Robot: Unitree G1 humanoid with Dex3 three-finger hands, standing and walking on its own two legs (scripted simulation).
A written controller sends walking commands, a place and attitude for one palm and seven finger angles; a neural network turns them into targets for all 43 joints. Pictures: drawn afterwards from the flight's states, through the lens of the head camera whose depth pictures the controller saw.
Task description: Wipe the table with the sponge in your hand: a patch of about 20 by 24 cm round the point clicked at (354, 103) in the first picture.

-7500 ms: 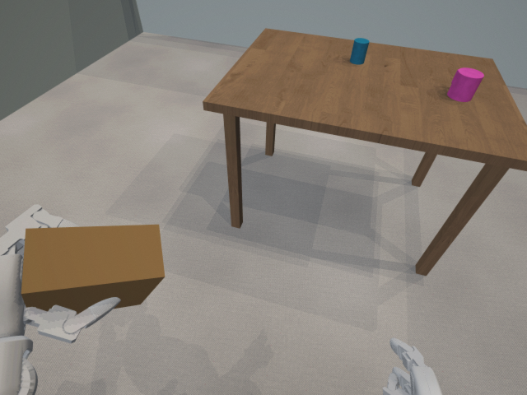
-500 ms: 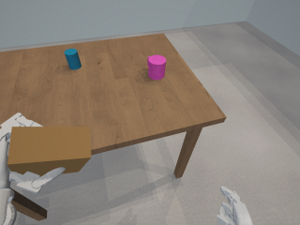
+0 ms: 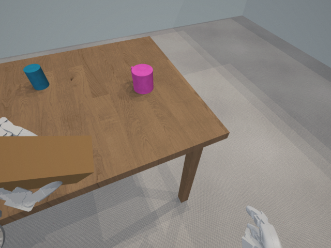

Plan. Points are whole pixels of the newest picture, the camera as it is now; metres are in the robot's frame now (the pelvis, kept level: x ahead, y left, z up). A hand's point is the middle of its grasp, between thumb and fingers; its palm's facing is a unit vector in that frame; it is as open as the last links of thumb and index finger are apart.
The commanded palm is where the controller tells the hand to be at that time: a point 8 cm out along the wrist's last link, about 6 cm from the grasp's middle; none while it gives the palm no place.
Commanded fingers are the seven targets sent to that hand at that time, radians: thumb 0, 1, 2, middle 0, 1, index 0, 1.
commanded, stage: shuffle to correct the standing spot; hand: left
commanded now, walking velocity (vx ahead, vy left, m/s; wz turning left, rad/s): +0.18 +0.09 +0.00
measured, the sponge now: (59, 164) +0.23 +0.21 +0.16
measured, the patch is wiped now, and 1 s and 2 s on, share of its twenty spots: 0.00 0.00 0.00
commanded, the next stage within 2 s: come to a stop and stand still in 0.32 s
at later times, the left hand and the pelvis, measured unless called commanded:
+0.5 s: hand (54, 118) +0.31 +0.24 +0.18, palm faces +0.39 -0.80 -0.46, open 10.2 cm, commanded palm +0.26 +0.28 +0.19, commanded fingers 0.00 0.10 1.30 -1.20 -1.60 -1.20 -1.60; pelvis +0.09 +0.00 +0.00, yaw -1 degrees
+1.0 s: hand (48, 117) +0.32 +0.26 +0.18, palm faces +0.35 -0.85 -0.38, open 10.2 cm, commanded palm +0.26 +0.30 +0.19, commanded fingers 0.00 0.10 1.30 -1.20 -1.60 -1.20 -1.60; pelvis +0.10 +0.02 +0.02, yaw -1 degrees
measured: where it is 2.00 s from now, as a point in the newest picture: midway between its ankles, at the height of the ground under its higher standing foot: outside the picture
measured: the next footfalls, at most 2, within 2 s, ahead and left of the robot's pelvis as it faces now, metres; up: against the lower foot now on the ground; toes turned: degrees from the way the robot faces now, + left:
right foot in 0.10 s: +0.06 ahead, -0.04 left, +0.00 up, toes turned -2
left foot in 0.46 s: +0.17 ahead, +0.14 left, +0.00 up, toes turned +0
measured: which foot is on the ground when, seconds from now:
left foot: down 0.00-0.12, up 0.14-0.44, down 0.46-1.00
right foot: up 0.00-0.08, down 0.10-1.00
